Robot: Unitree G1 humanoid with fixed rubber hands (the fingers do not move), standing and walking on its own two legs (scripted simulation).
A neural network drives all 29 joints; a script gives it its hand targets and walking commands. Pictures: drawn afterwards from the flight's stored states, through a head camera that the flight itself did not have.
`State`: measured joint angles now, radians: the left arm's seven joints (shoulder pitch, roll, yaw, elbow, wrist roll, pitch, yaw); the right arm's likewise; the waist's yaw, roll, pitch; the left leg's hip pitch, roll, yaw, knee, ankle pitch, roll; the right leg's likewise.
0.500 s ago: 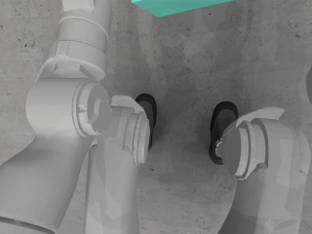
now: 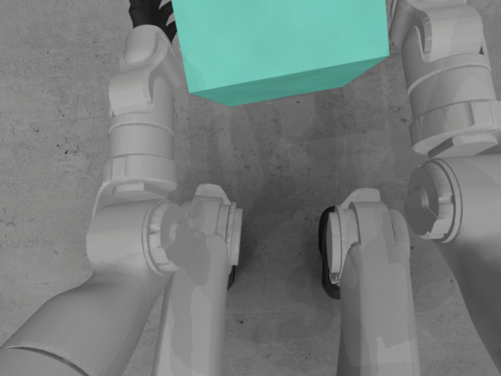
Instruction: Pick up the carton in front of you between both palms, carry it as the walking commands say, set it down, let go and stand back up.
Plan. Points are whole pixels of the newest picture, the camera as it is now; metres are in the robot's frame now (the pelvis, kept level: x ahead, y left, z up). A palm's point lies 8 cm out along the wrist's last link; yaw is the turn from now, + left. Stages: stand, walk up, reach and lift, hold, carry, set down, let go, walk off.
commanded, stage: reach and lift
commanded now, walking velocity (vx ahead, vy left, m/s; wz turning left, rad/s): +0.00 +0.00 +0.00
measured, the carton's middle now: (274, 15) +0.56 +0.00 -0.18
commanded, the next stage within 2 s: none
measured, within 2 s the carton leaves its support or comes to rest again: neither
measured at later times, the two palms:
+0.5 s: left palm (67, 9) +0.49 +0.15 +0.05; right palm out of the picture +0.51 -0.15 +0.05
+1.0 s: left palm out of the picture +0.44 +0.15 +0.21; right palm out of the picture +0.45 -0.15 +0.21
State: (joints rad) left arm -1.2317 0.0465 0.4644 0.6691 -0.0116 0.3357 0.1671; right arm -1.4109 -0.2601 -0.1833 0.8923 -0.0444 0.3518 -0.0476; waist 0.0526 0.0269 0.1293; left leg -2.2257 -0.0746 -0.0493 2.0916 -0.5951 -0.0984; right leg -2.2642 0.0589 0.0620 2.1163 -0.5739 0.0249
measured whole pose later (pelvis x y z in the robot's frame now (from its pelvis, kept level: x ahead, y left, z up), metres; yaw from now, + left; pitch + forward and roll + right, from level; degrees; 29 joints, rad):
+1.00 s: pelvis +0.03 +0.00 +0.24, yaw -3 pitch +32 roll +1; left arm -0.68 -0.13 0.47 0.53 0.23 0.41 0.03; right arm -0.74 0.08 -0.42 0.61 -0.28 0.41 0.01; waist 0.03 0.00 -0.22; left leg -1.39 -0.03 -0.06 1.27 -0.45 -0.04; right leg -1.41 0.04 0.06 1.27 -0.43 0.02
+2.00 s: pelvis +0.07 +0.01 +0.38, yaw -3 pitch -4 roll +0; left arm -0.34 -0.17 0.32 0.38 0.31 0.61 -0.02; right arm -0.34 0.17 -0.32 0.37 -0.31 0.61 0.03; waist 0.00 0.00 0.03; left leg -0.18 -0.01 -0.07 0.47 -0.22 -0.01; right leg -0.19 0.01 0.07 0.46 -0.21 0.01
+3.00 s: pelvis +0.08 +0.01 +0.38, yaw -3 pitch -8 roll +0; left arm -0.27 -0.15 0.22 0.22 0.27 0.77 -0.01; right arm -0.27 0.15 -0.22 0.22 -0.28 0.76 0.02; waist 0.00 0.00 0.04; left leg -0.04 -0.01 -0.07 0.37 -0.19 -0.01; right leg -0.05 0.01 0.07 0.37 -0.18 0.01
